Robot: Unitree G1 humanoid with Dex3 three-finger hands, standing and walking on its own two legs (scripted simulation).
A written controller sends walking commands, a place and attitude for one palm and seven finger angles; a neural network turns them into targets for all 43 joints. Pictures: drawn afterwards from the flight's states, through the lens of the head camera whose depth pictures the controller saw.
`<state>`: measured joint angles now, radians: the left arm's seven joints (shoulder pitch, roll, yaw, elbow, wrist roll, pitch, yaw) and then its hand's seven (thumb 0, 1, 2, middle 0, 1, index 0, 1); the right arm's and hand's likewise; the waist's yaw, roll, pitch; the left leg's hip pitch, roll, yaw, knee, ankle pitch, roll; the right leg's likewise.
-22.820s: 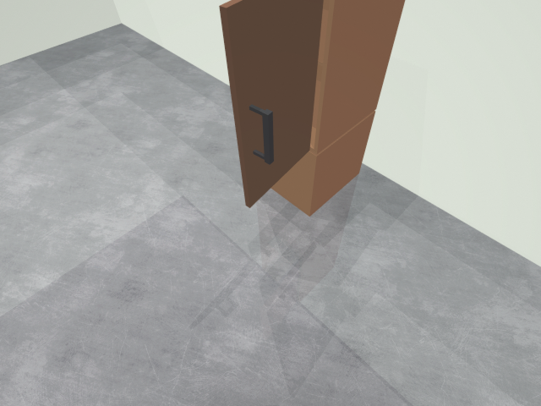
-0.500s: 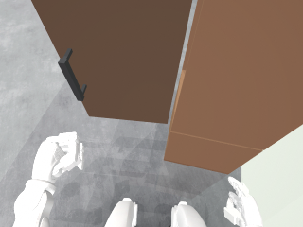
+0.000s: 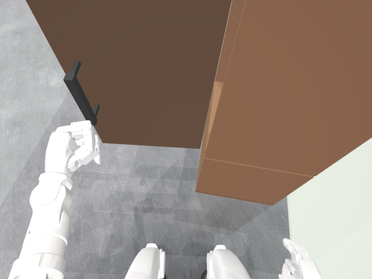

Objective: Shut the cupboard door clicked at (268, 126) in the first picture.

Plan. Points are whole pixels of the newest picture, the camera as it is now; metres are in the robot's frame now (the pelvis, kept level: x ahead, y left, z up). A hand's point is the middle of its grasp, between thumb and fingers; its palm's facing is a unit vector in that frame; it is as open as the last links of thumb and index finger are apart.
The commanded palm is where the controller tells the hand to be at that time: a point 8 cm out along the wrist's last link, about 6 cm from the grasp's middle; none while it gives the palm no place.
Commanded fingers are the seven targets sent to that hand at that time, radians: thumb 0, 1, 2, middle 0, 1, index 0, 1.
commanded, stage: bring the fist close to the handle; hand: left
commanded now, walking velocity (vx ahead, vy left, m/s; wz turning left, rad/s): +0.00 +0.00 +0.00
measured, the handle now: (85, 96) +0.51 +0.26 +0.04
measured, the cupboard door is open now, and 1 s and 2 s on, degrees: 97 97 77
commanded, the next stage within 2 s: push the door shut along its arc in 0.64 s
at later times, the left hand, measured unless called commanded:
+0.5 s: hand (95, 127) +0.42 +0.21 +0.04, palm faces -0.01 -1.00 -0.02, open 3.1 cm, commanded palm +0.40 +0.26 +0.04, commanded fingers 0.00 0.90 0.90 -1.30 -1.50 -1.30 -1.50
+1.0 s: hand (98, 118) +0.44 +0.21 +0.05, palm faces -0.07 -1.00 -0.03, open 3.1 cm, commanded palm +0.43 +0.26 +0.04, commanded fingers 0.00 0.90 0.90 -1.30 -1.50 -1.30 -1.50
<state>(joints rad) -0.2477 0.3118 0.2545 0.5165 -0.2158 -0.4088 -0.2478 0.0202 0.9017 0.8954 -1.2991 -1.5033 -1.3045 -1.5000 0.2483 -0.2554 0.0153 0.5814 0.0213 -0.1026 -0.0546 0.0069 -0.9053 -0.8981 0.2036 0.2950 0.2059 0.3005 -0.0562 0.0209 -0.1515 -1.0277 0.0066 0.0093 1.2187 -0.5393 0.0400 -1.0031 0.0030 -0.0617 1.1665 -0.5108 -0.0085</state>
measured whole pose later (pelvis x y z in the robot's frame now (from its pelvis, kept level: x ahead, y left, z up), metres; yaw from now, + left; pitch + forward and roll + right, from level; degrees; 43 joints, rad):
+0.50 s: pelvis +0.00 -0.01 +0.00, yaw -1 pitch +22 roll -2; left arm -0.51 0.43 0.40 0.88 -0.22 -0.42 -0.38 0.02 0.90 0.90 -1.30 -1.50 -1.30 -1.50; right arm 0.32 -0.27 0.01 0.61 0.03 -0.02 -0.04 0.00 -0.91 -0.90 0.20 0.29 0.21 0.30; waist -0.10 0.03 -0.15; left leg -1.06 0.02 0.02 1.20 -0.53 0.03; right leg -1.05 0.02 -0.05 1.15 -0.49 -0.02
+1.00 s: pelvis +0.00 +0.00 +0.00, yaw +0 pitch +22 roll -3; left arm -0.66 0.45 0.36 0.99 -0.18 -0.47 -0.40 0.02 0.90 0.90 -1.30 -1.50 -1.31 -1.50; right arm 0.26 -0.26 0.03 0.62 0.02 -0.03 -0.04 0.00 -0.91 -0.90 0.20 0.29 0.21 0.30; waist -0.10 0.02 -0.14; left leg -1.09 0.02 0.00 1.23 -0.53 0.04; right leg -1.06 0.01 -0.07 1.16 -0.49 -0.01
